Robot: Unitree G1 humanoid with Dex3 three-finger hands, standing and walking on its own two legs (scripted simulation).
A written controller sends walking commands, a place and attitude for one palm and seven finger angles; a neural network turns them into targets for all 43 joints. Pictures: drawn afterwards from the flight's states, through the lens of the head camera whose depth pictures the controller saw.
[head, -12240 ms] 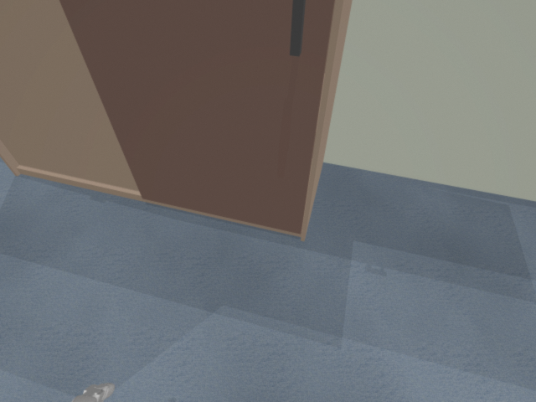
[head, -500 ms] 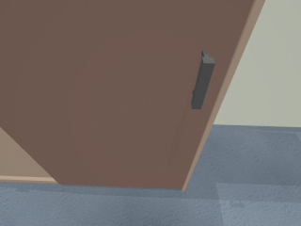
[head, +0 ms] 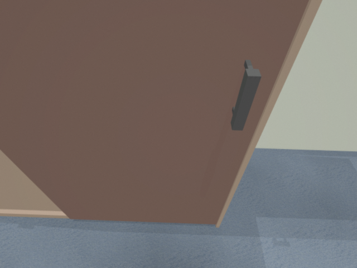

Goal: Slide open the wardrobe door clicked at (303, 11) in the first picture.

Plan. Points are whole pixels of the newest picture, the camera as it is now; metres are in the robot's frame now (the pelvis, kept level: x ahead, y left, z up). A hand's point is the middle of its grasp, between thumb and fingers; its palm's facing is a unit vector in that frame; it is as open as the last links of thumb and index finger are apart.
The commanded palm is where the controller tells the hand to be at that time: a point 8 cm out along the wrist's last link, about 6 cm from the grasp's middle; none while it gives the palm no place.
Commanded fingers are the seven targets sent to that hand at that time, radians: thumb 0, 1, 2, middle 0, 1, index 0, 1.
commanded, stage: raise the hand with hooked fingers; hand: right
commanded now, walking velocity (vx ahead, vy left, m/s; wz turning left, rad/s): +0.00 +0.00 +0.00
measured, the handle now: (242, 96) +0.44 -0.11 +0.18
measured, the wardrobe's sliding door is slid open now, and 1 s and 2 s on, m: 0.00 0.00 0.00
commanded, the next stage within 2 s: none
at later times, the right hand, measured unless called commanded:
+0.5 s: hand out of the picture +0.14 -0.18 -0.02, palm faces +0.12 +0.99 -0.03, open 8.8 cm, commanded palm +0.14 -0.23 +0.01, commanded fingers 0.00 -0.32 -0.65 0.24 0.68 0.24 0.68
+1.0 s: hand (312, 221) +0.21 -0.23 +0.08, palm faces +0.04 +1.00 -0.08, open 11.9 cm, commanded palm +0.17 -0.28 +0.10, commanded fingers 0.00 0.27 -0.40 0.28 1.05 0.28 1.05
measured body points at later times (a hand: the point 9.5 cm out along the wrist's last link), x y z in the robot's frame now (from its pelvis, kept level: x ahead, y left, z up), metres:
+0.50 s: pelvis -0.02 +0.03 -0.05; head -0.01 +0.02 +0.40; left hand +0.22 +0.27 -0.07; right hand +0.13 -0.23 -0.01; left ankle -0.01 +0.11 -0.74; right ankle -0.01 -0.09 -0.74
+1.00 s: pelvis -0.01 +0.01 -0.02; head +0.00 +0.02 +0.43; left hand +0.15 +0.26 -0.10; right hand +0.20 -0.28 +0.08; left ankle -0.01 +0.11 -0.74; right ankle -0.01 -0.09 -0.74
